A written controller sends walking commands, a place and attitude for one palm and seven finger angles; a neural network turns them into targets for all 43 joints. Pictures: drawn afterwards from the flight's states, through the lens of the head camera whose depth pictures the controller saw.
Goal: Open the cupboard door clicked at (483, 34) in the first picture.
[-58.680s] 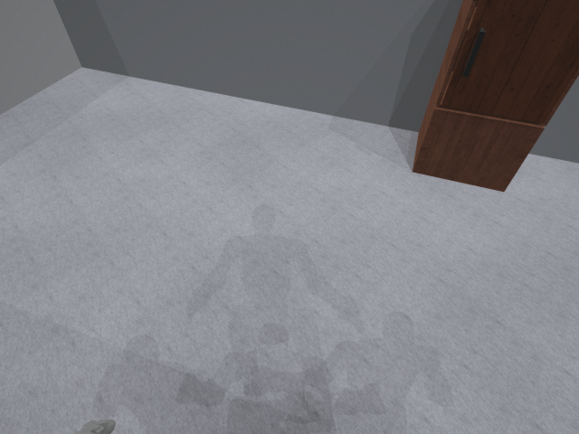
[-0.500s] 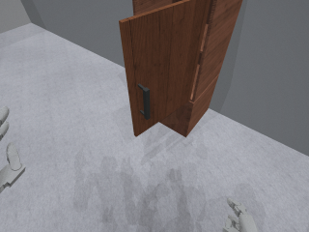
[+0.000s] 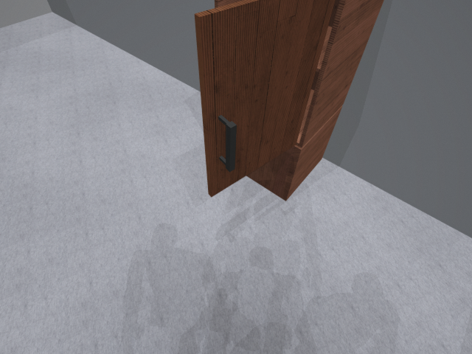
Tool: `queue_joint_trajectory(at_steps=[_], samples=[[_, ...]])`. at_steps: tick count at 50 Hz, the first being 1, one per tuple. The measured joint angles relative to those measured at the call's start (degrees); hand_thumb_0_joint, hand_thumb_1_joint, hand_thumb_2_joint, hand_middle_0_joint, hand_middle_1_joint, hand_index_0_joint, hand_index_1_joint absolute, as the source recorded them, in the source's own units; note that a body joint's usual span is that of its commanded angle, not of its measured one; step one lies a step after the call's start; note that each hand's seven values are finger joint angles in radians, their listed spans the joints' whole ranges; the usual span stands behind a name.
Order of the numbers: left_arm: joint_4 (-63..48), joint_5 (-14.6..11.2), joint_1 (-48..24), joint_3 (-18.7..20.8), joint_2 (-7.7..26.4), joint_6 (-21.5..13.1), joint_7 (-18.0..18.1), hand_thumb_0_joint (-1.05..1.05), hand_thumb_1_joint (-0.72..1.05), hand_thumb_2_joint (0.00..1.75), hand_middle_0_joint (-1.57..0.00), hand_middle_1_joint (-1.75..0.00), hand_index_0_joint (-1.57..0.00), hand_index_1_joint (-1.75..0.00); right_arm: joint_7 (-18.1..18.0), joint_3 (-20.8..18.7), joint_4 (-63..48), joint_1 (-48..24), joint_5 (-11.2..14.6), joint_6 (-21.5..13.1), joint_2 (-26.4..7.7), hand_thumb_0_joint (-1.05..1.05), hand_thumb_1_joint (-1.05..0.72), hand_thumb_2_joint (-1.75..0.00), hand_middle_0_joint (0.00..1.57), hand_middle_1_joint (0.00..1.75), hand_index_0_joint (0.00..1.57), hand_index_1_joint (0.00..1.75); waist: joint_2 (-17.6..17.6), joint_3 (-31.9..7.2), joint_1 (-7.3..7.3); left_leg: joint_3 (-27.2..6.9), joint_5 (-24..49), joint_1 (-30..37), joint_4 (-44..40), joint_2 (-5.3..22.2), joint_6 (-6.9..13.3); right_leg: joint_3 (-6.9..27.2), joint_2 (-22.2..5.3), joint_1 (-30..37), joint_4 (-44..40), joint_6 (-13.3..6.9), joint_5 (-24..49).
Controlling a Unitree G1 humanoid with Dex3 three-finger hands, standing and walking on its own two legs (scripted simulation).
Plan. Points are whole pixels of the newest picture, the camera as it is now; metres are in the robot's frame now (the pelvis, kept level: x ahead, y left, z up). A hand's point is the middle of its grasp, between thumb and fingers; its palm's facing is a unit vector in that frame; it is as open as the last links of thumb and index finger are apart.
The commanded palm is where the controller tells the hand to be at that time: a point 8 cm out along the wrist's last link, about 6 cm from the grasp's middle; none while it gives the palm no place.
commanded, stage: let the arm hang, fingers relaxed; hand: left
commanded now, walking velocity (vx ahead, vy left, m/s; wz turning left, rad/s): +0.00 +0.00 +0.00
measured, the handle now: (226, 144) +0.65 +0.07 -0.10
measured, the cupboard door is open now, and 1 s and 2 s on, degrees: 78 78 78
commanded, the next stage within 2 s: look to check the result in 0.62 s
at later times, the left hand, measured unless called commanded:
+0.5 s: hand out of the picture +0.00 +0.16 -0.18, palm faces +0.02 -0.99 -0.15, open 7.3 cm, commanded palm none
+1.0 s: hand out of the picture +0.00 +0.17 -0.17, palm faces +0.02 -0.98 -0.19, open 7.4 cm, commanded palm none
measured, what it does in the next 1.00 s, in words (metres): stands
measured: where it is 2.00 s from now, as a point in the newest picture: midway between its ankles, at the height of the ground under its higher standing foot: outside the picture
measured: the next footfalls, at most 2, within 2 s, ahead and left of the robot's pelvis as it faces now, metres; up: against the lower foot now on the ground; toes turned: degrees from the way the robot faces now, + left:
none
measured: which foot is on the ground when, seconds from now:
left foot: down 0.00-1.00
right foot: down 0.00-1.00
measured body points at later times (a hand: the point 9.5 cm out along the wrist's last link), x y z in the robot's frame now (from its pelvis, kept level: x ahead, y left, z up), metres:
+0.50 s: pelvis +0.01 +0.00 +0.00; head +0.01 +0.00 +0.45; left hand +0.00 +0.21 -0.16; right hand -0.01 -0.20 -0.17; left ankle +0.04 +0.10 -0.74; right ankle -0.01 -0.09 -0.74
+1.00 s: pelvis +0.03 +0.00 +0.00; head +0.04 -0.01 +0.45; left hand +0.00 +0.22 -0.16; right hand +0.01 -0.21 -0.16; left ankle +0.04 +0.10 -0.74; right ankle -0.01 -0.09 -0.74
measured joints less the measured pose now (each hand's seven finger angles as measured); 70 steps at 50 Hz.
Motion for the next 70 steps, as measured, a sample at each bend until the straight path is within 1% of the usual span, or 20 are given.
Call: queue_joint_trajectory(at_steps=[9, 15, 21, 28, 44, 70], samples=[[3.44, -0.15, 1.86, -0.35, -2.57, -0.53, 0.52, 0.01, 0.92, 0.9, -0.2, -0.3, -0.19, -0.3, -0.35, 0.01, 2.2, 1.26, 0.18, -0.67, 2.65, 0.01, -0.9, -0.9, 0.2, 0.3, 0.2, 0.3, 2.11, -0.7, -0.27, 0.9, 0.13, 1.31, -1.09, -0.52, 0.45, 0.89, -0.56, 0.48, 0.16, 0.47, -0.22], [2.93, -0.07, 0.58, -0.42, -4.59, -1.09, 0.76, 0.01, 0.92, 0.9, -0.2, -0.3, -0.19, -0.3, -0.48, -0.01, 2.48, 0.79, 0.17, -1.3, 3.7, 0.01, -0.9, -0.9, 0.2, 0.3, 0.2, 0.3, 1.93, -1.68, -0.37, 1.34, 0.04, 1.87, -1.42, -0.81, 0.59, 1.33, -0.9, 0.47, 0.81, 0.65, -0.69], [2.13, 0.17, -1.01, -0.43, -5.9, -1.5, 0.91, 0.01, 0.91, 0.9, -0.2, -0.3, -0.19, -0.3, -0.68, -0.23, 2.5, 0.34, 0.01, -1.72, 3.81, 0.01, -0.91, -0.9, 0.2, 0.3, 0.2, 0.3, 1.18, -2.59, -0.46, 1.51, -0.12, 2.25, -1.65, -0.92, 0.57, 1.52, -1.01, 0.62, 0.97, 0.7, -1.0], [2.21, 0.09, -0.9, -0.12, -5.16, -1.68, 0.92, 0.02, 0.93, 0.9, -0.2, -0.3, -0.2, -0.3, -0.89, -0.48, 2.47, 0.53, 0.12, -2.05, 3.16, 0.01, -0.91, -0.9, 0.2, 0.3, 0.2, 0.3, 0.69, -2.73, -0.5, 1.45, -0.35, 2.92, -1.99, -0.81, 0.43, 1.5, -0.85, 1.44, 0.32, 0.63, -1.09], [2.89, -0.05, -0.52, -0.04, -3.96, -1.7, 0.74, 0.01, 0.91, 0.9, -0.2, -0.3, -0.19, -0.3, -0.93, -0.39, 2.65, -0.22, 0.23, -2.08, 1.95, 0.01, -0.91, -0.9, 0.2, 0.3, 0.19, 0.3, 1.12, -1.3, -0.3, 1.17, -0.58, 3.64, -2.91, -0.79, 0.18, 1.28, -0.7, 2.37, -0.92, 0.49, -1.25], [2.17, -0.08, -3.17, -0.17, -2.83, -2.3, 0.6, 0.01, 0.91, 0.9, -0.2, -0.3, -0.19, -0.3, -1.01, -0.53, 2.67, -3.36, 0.24, -2.28, 0.22, 0.01, -0.91, -0.9, 0.2, 0.3, 0.2, 0.3, 0.75, -1.39, -0.27, 0.58, -1.36, 5.6, -4.17, -0.06, -1.02, 0.84, 0.24, 4.81, -3.05, -0.41, -1.83]])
